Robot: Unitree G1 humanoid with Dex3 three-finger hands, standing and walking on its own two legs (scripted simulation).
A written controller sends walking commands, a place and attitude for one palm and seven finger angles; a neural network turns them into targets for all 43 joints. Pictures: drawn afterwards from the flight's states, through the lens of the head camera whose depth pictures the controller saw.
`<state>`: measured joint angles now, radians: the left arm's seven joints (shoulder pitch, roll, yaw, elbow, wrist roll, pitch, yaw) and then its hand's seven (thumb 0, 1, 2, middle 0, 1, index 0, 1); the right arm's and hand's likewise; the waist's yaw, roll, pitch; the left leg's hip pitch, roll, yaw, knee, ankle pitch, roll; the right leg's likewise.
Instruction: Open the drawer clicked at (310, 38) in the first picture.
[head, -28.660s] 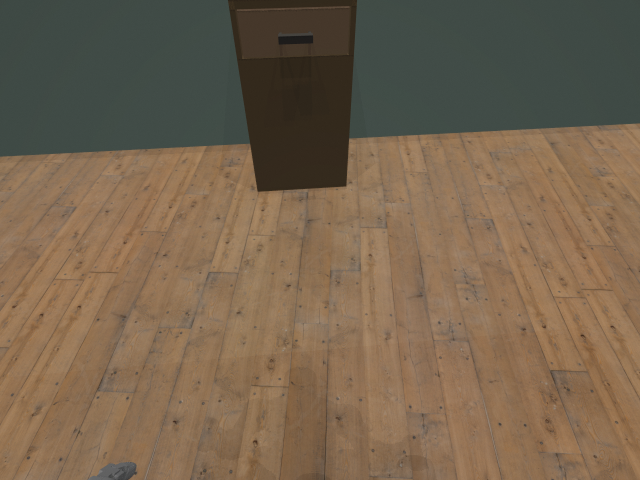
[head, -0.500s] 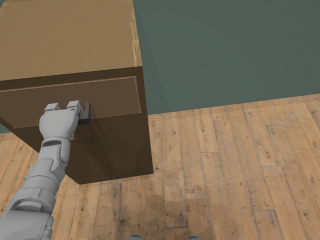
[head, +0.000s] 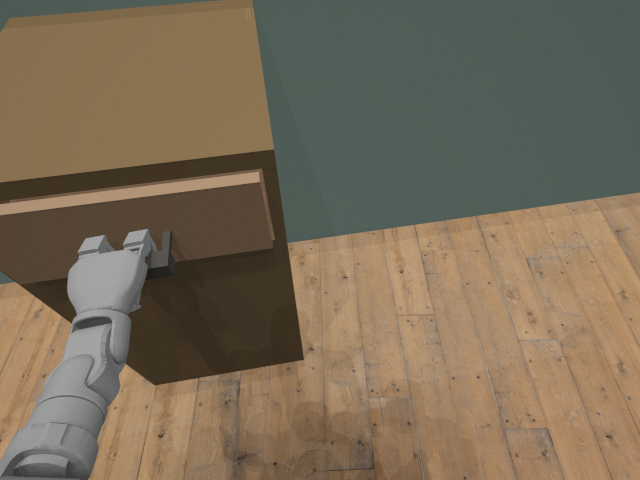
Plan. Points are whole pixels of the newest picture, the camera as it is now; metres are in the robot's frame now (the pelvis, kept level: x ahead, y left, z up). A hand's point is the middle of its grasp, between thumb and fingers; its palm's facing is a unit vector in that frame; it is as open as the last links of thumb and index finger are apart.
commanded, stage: pull the drawer open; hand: left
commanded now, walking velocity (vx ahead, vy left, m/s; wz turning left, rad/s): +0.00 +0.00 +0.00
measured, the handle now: (127, 255) +0.41 +0.29 +0.01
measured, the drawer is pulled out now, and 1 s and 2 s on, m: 0.02 0.15 0.26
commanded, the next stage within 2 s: none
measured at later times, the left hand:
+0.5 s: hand (123, 344) +0.29 +0.26 -0.01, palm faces -0.02 -0.05 -1.00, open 6.1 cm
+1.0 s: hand (117, 393) +0.23 +0.25 -0.01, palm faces -0.02 -0.06 -1.00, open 6.0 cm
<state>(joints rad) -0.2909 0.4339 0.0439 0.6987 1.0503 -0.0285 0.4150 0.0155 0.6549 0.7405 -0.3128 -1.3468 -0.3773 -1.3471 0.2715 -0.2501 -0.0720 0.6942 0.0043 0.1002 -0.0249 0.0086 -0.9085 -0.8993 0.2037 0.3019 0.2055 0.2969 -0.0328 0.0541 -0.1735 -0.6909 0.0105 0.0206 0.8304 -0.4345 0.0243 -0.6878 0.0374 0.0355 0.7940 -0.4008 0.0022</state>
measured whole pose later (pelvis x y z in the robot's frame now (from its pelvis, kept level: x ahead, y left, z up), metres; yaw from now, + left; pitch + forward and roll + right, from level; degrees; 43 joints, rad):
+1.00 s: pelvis +0.00 -0.01 +0.01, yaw +1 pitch +11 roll +0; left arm 0.21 0.36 -0.02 0.24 1.04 0.04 0.44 0.03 0.65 0.76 -0.29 -1.35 -0.40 -1.34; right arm 0.16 -0.24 -0.05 0.65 -0.02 0.05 -0.03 0.01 -0.91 -0.90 0.20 0.30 0.21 0.30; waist 0.02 0.05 -0.14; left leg -0.55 0.01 0.02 0.79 -0.43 0.01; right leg -0.56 0.03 0.03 0.79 -0.41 -0.01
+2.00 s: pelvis -0.01 -0.02 +0.00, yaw +1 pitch +9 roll +1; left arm 0.61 0.34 -0.03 -0.05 1.06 -0.01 0.50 0.03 0.63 0.74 -0.30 -1.35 -0.41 -1.34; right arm 0.11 -0.21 -0.03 0.60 -0.04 0.06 0.00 0.01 -0.91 -0.90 0.20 0.30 0.21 0.30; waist 0.07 0.04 -0.14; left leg -0.57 0.01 0.02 0.86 -0.46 0.00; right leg -0.59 0.04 0.03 0.88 -0.45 -0.02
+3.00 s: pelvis -0.03 -0.02 -0.01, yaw +2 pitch +10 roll +0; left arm 0.58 0.34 -0.02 -0.05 1.06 -0.03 0.51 0.00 -0.47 0.30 -0.32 -1.20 -0.35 -1.23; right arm 0.14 -0.23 -0.04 0.58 -0.06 0.04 -0.01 0.01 -0.91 -0.90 0.20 0.30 0.20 0.30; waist 0.09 0.05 -0.14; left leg -0.64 0.00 -0.01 0.92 -0.45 -0.01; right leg -0.65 0.03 0.00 0.93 -0.45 -0.03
